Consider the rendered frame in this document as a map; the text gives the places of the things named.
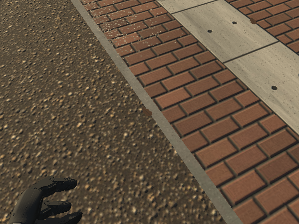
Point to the left robot hand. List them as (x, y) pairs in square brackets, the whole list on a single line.
[(31, 209)]

